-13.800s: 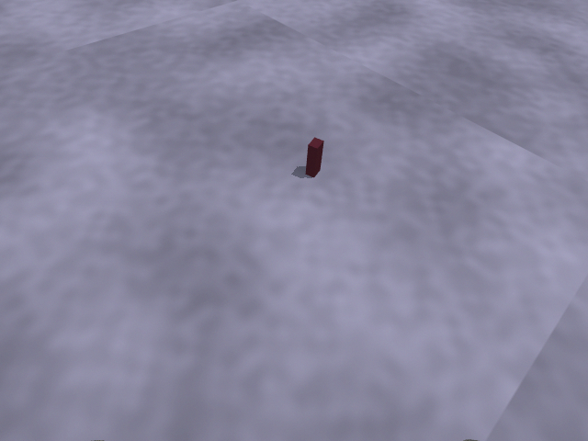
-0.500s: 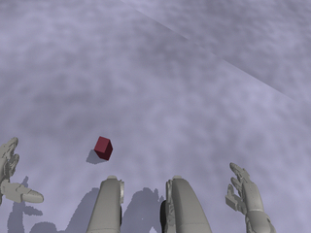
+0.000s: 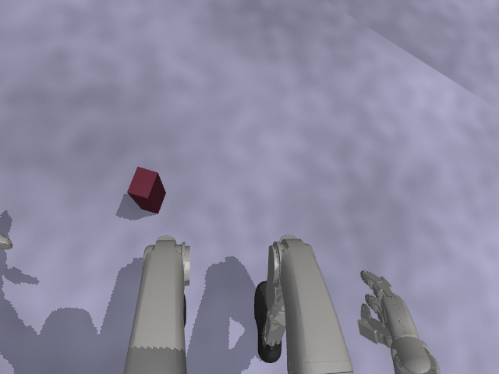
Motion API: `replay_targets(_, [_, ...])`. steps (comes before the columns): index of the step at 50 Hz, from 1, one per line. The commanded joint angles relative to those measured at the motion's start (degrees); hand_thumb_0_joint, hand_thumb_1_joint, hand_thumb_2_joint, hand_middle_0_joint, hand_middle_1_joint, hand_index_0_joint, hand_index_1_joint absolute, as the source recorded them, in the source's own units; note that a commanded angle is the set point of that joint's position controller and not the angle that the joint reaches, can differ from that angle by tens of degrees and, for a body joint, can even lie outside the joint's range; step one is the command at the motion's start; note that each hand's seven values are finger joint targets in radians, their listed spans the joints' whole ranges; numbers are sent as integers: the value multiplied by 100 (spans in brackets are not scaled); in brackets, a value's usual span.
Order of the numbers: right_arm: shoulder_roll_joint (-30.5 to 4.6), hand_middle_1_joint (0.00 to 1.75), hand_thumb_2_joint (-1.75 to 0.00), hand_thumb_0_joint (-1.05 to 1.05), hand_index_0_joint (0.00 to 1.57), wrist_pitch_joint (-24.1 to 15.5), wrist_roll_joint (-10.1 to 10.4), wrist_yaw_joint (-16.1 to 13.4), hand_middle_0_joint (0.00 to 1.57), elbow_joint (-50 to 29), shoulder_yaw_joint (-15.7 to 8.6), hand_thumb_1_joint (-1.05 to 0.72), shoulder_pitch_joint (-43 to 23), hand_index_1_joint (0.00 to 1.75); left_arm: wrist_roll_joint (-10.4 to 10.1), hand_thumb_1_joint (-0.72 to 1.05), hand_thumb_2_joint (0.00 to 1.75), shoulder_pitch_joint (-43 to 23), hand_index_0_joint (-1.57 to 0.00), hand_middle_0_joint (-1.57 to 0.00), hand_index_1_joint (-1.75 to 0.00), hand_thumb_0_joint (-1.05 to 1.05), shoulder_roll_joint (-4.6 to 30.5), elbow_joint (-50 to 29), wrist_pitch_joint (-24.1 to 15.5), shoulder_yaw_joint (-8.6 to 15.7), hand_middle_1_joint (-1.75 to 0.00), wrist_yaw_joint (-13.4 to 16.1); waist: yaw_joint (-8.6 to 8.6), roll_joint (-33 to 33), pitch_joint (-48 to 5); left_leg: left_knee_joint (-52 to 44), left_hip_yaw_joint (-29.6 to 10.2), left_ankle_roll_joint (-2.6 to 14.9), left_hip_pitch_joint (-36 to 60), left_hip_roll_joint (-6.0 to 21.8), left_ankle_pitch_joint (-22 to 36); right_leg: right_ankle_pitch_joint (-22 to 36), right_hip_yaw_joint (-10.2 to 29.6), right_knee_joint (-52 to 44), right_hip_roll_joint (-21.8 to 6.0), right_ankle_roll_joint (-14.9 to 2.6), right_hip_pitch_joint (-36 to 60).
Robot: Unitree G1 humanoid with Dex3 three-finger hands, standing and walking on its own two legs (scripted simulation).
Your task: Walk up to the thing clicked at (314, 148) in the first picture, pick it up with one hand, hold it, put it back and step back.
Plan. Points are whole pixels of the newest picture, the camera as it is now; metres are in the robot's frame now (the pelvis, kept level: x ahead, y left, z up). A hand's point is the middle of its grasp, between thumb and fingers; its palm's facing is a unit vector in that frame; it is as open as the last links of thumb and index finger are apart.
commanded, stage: go down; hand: left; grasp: from the side
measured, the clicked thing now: (148, 192) +0.45 +0.20 -0.40
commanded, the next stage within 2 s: approach in 1.02 s
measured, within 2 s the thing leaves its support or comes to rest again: neither
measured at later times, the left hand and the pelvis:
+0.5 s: hand out of the picture +0.37 +0.38 -0.07, palm faces +0.11 -0.99 -0.13, open 17.5 cm; pelvis -0.01 +0.00 -0.06, yaw -1 degrees
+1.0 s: hand out of the picture +0.38 +0.38 -0.09, palm faces +0.10 -0.99 -0.11, open 17.6 cm; pelvis -0.01 +0.01 -0.08, yaw -2 degrees
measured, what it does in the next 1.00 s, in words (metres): lowers itself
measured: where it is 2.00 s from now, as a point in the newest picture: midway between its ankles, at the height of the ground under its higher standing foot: (220, 339)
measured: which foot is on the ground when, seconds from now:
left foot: down 0.00-1.00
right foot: down 0.00-1.00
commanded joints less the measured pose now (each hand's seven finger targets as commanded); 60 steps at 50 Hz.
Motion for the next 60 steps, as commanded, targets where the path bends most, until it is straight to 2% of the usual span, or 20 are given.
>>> replay_targets(1, [-1267,30,-89,0,20,-144,59,-70,20,-434,-358,-87,594,30,-228,-51,15,-912,-4,-4,-12,0,2424,-902,-327,776,-12,-96,325,1139,-3260,-1479,164,221,2274,-25,618,551,-17,-1016,130,-312,1520])
replay_targets(3, [-1265,30,-90,0,20,-128,72,-56,20,-437,-333,-88,567,30,-260,-52,16,-1003,-3,-4,-13,0,2482,-955,-329,827,-12,-112,296,1119,-3234,-1394,166,227,2119,-31,690,590,-37,-920,134,-320,1444])
replay_targets(4, [-1287,30,-90,0,20,-126,63,-55,20,-391,-338,-88,540,30,-271,-53,15,-814,-3,-4,-12,0,2245,-716,-305,754,-12,-170,276,1193,-3090,-1382,119,214,2214,-10,817,692,-74,-820,132,-334,1234])
replay_targets(5, [-1310,30,-90,0,20,-121,77,-46,20,-422,-339,-88,536,30,-276,-54,15,-985,-3,-4,-12,0,2402,-859,-304,797,-12,-167,284,1244,-3054,-1386,86,205,2145,-7,706,593,-95,-761,138,-345,1120])
replay_targets(10, [-1350,30,-90,0,20,-105,58,-10,20,-312,-317,-89,640,30,-346,-57,14,-1151,-3,-4,-11,0,2336,-845,-287,781,-11,-326,185,1374,-3164,-1057,25,185,2322,8,1390,1022,-144,-454,119,-361,849])
replay_targets(14, [-1412,30,-90,0,20,-91,35,-3,20,-268,-328,-89,627,30,-359,-57,13,-1528,-3,-3,-10,0,2410,-850,-374,789,-10,-421,79,1367,-3181,-935,-80,182,2294,33,1116,843,-183,-280,105,-346,545])
replay_targets(16, [-1416,30,-90,0,20,-93,16,1,20,-257,-328,-89,604,30,-357,-59,13,-1883,-3,-3,-11,0,2524,-1001,-443,806,-11,-443,26,1386,-3096,-886,-56,198,2026,21,674,609,-171,-244,97,-335,483])
replay_targets(19, [-1450,30,-90,0,20,-93,-4,0,20,-270,-290,-89,647,30,-320,-58,14,-1785,-3,-3,-11,0,2784,-769,-425,964,-11,-458,81,1277,-3207,-774,39,219,1808,-13,590,554,-158,-199,101,-323,639])
replay_targets(21, [-1458,30,-90,0,20,-69,-11,0,20,-262,-272,-89,616,30,-328,-58,14,-1761,-3,-3,-11,0,2752,-633,-395,923,-11,-493,92,1233,-3091,-723,82,243,1678,-15,451,455,-158,-198,115,-315,605])
replay_targets(26, [-1436,30,-90,0,20,-71,-18,11,20,-319,-222,-89,567,30,-352,-58,15,-1910,-2,-2,-11,0,3074,-691,-355,1035,-10,-520,144,1037,-3089,-490,299,312,1041,-66,194,184,-104,-256,142,-287,826])
replay_targets(29, [-1461,30,-90,0,20,-66,-23,14,20,-264,-189,-89,641,30,-334,-55,15,-1811,-2,-3,-11,0,2961,-523,-314,998,-11,-582,78,1241,-3140,-414,253,260,1259,-60,647,552,-170,-32,132,-321,701])
replay_targets(36, [-1536,30,-90,0,20,-66,-8,5,20,-247,-212,-89,643,30,-352,-58,13,-2191,-3,-3,-11,0,3003,-767,-318,934,-11,-640,40,1526,-3048,-480,59,231,1435,-5,299,377,-245,156,124,-326,186])
replay_targets(38, [-1512,30,-90,0,20,-77,-1,16,20,-235,-205,-89,694,30,-365,-60,12,-2232,-3,-4,-11,0,3097,-796,-318,1016,-10,-637,6,1461,-3055,-405,87,243,1293,-20,262,324,-250,175,128,-320,174])
replay_targets(41, [-1546,30,-90,0,20,-59,11,19,20,-273,-198,-89,631,30,-384,-61,13,-2079,-4,-4,-11,0,3030,-681,-300,985,-11,-655,98,1498,-2953,-487,24,229,1318,-9,192,287,-279,253,131,-329,45])
replay_targets(47, [-1526,30,-90,0,20,-54,16,32,20,-263,-162,-89,690,30,-460,-61,12,-1976,-4,-4,-11,0,3099,-632,-312,1141,-11,-699,85,1359,-3117,-237,93,233,1264,-55,650,572,-267,333,117,-333,156])
replay_targets(50, [-1540,30,-90,0,20,-57,-10,32,20,-217,-165,-89,699,30,-466,-61,13,-2071,-4,-4,-12,0,3027,-585,-333,1082,-12,-742,43,1401,-3171,-123,119,232,1325,-52,811,687,-252,393,115,-341,127])
replay_targets(55, [-1562,30,-90,0,20,-53,-41,43,20,-190,-163,-89,730,30,-433,-60,14,-2248,-3,-4,-12,0,3109,-558,-372,1100,-12,-779,-21,1409,-3064,-59,134,239,1193,-51,696,595,-249,424,115,-338,43])
replay_targets(56, [-1559,30,-90,0,20,-45,-46,47,20,-180,-160,-90,701,30,-416,-58,20,-2349,-4,-6,-20,0,3151,-614,-387,1061,-18,-785,-43,1435,-3015,-58,143,244,1124,-42,578,512,-250,424,115,-330,45])
replay_targets(57, [-1612,30,-90,0,20,-40,-36,46,20,-185,-168,-88,696,30,-416,-60,12,-2345,-6,-7,-12,0,3246,-588,-415,1164,-10,-789,11,1507,-2983,-91,85,236,1235,-33,532,496,-271,483,115,-340,-126])
replay_targets(60, [-1587,30,-90,0,20,-50,-59,77,20,-187,-76,-90,659,30,-511,-59,6,-2326,-6,-7,-13,0,3034,-201,-527,1127,-11,-853,-183,1234,-2757,122,84,255,849,-49,514,461,-318,578,127,-318,-168])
